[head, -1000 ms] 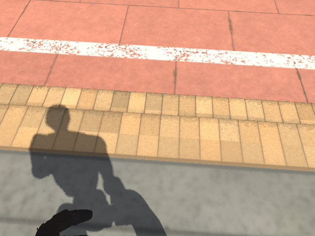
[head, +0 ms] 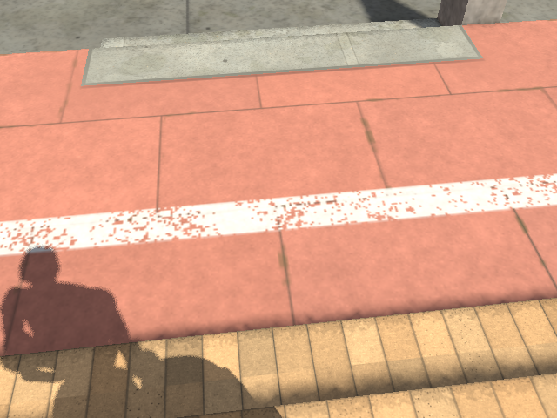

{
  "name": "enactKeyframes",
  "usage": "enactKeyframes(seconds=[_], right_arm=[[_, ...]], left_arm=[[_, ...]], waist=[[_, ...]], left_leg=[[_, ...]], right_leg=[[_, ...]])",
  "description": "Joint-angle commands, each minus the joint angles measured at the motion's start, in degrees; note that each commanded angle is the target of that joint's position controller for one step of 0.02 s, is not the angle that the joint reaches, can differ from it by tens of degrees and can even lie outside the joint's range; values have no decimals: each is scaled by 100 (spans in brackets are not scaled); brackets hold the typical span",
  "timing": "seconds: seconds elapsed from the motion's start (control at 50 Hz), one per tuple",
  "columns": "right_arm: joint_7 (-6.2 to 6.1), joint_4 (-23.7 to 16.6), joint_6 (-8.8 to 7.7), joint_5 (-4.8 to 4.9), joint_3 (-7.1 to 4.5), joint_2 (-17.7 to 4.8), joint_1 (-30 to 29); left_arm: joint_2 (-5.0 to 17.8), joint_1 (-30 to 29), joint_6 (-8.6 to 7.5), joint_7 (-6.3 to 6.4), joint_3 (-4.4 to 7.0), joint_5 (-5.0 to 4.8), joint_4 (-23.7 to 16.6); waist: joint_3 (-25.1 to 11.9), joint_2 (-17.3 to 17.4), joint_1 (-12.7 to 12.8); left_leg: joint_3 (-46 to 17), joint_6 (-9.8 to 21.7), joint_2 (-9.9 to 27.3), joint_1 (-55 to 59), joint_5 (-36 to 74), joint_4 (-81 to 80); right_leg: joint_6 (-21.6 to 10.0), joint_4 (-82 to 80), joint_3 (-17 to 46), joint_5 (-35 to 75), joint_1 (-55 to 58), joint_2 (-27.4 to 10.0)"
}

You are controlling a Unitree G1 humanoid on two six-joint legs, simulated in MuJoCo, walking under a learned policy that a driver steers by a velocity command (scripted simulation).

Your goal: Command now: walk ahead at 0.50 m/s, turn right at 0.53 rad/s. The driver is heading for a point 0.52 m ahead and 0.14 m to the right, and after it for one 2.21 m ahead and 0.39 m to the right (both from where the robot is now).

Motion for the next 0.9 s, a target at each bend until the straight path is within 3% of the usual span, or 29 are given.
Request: enactKeyframes(seconds=[0.02, 0.06, 0.1, 0.14, 0.16, 0.18, 0.2, 0.22, 0.24, 0.26, 0.28, 0.3, 0.38, 0.44, 0.46, 0.48, 0.54, 0.6, 0.64, 0.66, 0.68, 0.7, 0.72, 0.74, 0.76, 0.78, 0.82, 0.86, 0.9], right_arm=[[-60, -278, 8, 62, -190, -907, 38], [-63, -279, 92, 120, -216, -970, 99], [-68, -329, 160, 184, -254, -1117, -5], [-94, -372, 228, 252, -302, -1340, -163], [-78, -420, 240, 299, -297, -1386, -348], [-70, -532, 180, 209, -250, -1250, -351], [31, -845, 3, 3, 26, -261, 187], [104, -1047, -262, 283, -36, -707, -467], [122, -1153, -359, 463, -91, -878, -889], [71, -1137, -386, 359, -96, -880, -954], [12, -1067, -351, 206, -150, -915, -921], [-3, -1042, -252, 144, -199, -963, -754], [-56, -1295, -2, 43, -172, -739, -1112], [9, -1572, -44, -84, -47, -467, -1812], [45, -1595, -56, -60, -48, -462, -1818], [116, -1445, -97, -41, -120, -638, -1432], [175, -1640, -169, 13, -158, -805, -1760], [325, -1891, -365, 46, -207, -988, -2144], [415, -1676, -422, 114, -275, -1086, -1263], [435, -1539, -478, 76, -383, -1204, -624], [427, -1365, -440, 135, -553, -1549, 251], [446, -1122, -362, 304, -517, -1461, 711], [460, -1070, -306, 431, -433, -1212, 665], [445, -1214, -287, 385, -361, -1015, 418], [409, -1282, -282, 306, -261, -847, 179], [374, -1263, -279, 256, -198, -756, 68], [301, -1229, -153, 224, -130, -784, -246], [226, -1172, 1, 162, -241, -1190, -295], [234, -1172, -6, 104, -252, -1285, -363]], left_arm=[[69, -680, -51, -131, -55, 9, -570], [63, -887, -38, -205, -70, -4, -742], [185, -801, -19, -265, -13, -5, -856], [513, -23, -1, -269, 161, -41, -789], [830, 876, 1, -215, 342, -58, -575], [1395, 1719, 52, -61, 553, -39, -387], [1905, 1476, -20, -45, 567, -43, -424], [1457, 1785, -74, -93, 436, 47, -515], [1085, 1558, -133, -107, 338, 62, -449], [799, 1128, -166, -100, 252, 17, -550], [584, 691, -184, -88, 178, 29, -645], [493, 508, -195, -59, 127, 97, -751], [785, 845, -238, 93, 186, 66, -752], [923, 1031, -167, 215, 226, 75, -755], [911, 1017, -138, 210, 225, 85, -794], [941, 998, -153, 208, 233, 206, -883], [668, 1081, -117, 208, 135, 65, -1045], [713, 1298, -79, 282, 145, 52, -1072], [683, 826, -56, 260, 127, 41, -1240], [480, 996, -31, 195, 70, -55, -1296], [327, 1351, -12, 141, -1, -151, -1218], [240, 1697, -17, 129, -57, -185, -1145], [509, 1149, -41, 153, -10, -243, -1348], [688, 448, -46, 186, 8, -209, -1517], [743, 68, -42, 193, -14, -81, -1661], [668, -49, -44, 157, -42, 48, -1726], [531, -169, -112, -33, -87, 72, -1942], [227, -141, -225, -175, -169, 181, -1920], [337, 660, -316, -265, -91, 238, -1513]], waist=[[635, 376, -59], [669, 401, -81], [473, 587, 97], [-53, 848, 605], [-538, 752, 1116], [-1000, 127, 1426], [-1506, -1169, 562], [-2086, -650, 1007], [-1206, -413, 971], [-723, 56, 712], [-461, 217, 455], [-424, 201, 263], [-183, 122, 211], [-173, -117, 382], [-250, -260, 392], [-613, -392, 305], [-363, -273, 364], [-107, -463, 508], [-333, -689, 79], [-599, 48, -145], [-1205, 1194, -461], [-1394, 2271, -343], [-597, 1652, -273], [80, 940, -341], [364, 366, -243], [396, 323, -81], [425, 611, 225], [87, 705, 313], [-486, 509, 609]], left_leg=[[-391, 683, 1783, 19, 2293, -468], [-227, 650, 1869, 342, 2776, -197], [-40, 548, 1872, 448, 4248, 330], [61, 416, 1823, 421, 5913, 1572], [154, 236, 1614, -2, 5716, 2761], [155, -69, 1294, -1404, 3657, 4644], [-735, -351, 87, -3793, -1807, 6606], [-1933, -245, 3, -4450, -1841, 7084], [-1918, -78, 291, -4913, -1349, 6874], [-1916, 3, 558, -4689, -830, 6376], [-1886, -26, 737, -4214, -513, 5923], [-1928, -84, 856, -3783, -288, 5706], [-1750, -394, 776, -3573, 271, 4394], [-1560, -367, 383, -3091, 1680, 3001], [-1466, -339, 215, -2785, 2012, 2760], [-1519, -290, 170, -2346, 2673, 3452], [-1694, -172, 174, -2891, 1774, 3426], [-1922, -30, 149, -3706, 1406, 2527], [-1745, 118, 124, -2472, 1166, 2206], [-1986, 378, 258, -1073, 1402, 1568], [-3569, 1046, 1206, 700, 840, 1343], [-5099, 1576, 2084, 1507, 473, 1027], [-5718, 1570, 2240, 1036, -400, 648], [-5373, 1552, 2174, 436, -289, 696], [-4860, 1474, 2082, -185, 116, 765], [-4404, 1274, 1869, -641, 98, 728], [-3791, 1067, 1400, -1605, -253, 366], [-3137, 963, 1052, -2418, 707, 346], [-2706, 839, 988, -2885, 1080, 782]], right_leg=[[-80, -496, -298, 79, -336, -16], [-160, -709, -525, -305, -297, 74], [-322, -866, -867, -838, 325, 381], [-572, -876, -1170, -1395, 1532, 838], [-789, -1365, -1161, -976, 2868, 1079], [-1134, -1689, 104, -950, 4503, 410], [-2187, -2251, 3357, -1427, 6137, -943], [-2340, -3131, 4415, -1986, 6396, -1266], [-2007, -3175, 3567, -1639, 5848, -1132], [-1737, -3097, 2783, -1113, 4956, -840], [-1545, -3096, 2162, -550, 4089, -573], [-1481, -3165, 1842, -117, 3568, -396], [-1442, -3312, 1384, 407, 2762, -115], [-1143, -3025, 976, 859, 2335, 314], [-1038, -2934, 874, 928, 2188, 426], [-1023, -2677, 998, 1143, 2151, 266], [-1072, -2211, 1606, 770, 2567, 82], [-1144, -1626, 2271, -99, 3575, 40], [-983, -988, 2103, 347, 3126, 178], [-627, 47, 1680, 559, 2426, 808], [-172, 2001, 1200, -314, 1030, 1311], [-94, 3268, 1121, -3519, -315, 1587], [-190, 3610, 1115, -3432, -1238, 1297], [-197, 3691, 988, -3112, -1570, 1135], [-180, 3419, 891, -2825, -1501, 945], [-201, 2860, 851, -2596, -1237, 713], [-145, 1312, 426, -2022, -393, 361], [-76, 596, -292, -1317, 971, 526], [-120, 952, -611, 85, 2306, 706]])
